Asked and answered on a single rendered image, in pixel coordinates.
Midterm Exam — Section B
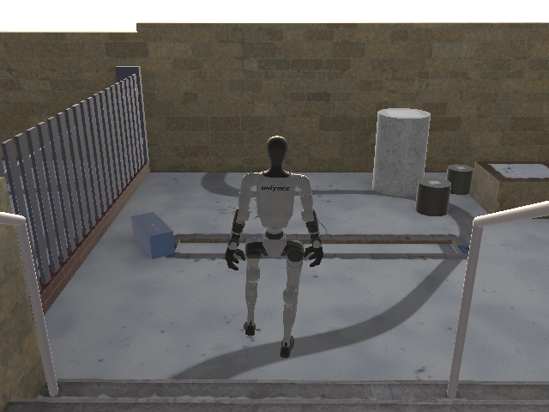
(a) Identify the left robot upper arm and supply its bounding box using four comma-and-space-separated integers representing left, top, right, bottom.
237, 173, 258, 221

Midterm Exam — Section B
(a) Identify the right robot upper arm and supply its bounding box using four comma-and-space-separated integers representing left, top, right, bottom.
294, 174, 314, 222

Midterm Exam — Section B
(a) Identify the left robot hand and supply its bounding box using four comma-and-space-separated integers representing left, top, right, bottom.
225, 247, 245, 270

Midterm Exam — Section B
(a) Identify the right robot forearm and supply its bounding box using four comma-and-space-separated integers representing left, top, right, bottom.
305, 210, 323, 248

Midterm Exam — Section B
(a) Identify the right robot hand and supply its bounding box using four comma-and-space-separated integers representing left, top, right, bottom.
304, 245, 323, 267

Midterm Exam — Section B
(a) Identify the humanoid robot head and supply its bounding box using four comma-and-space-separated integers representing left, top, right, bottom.
262, 136, 291, 178

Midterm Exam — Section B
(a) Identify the left robot forearm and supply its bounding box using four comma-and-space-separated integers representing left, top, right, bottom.
227, 208, 245, 250

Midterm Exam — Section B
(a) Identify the humanoid robot torso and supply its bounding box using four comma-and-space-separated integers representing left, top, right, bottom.
256, 170, 296, 258

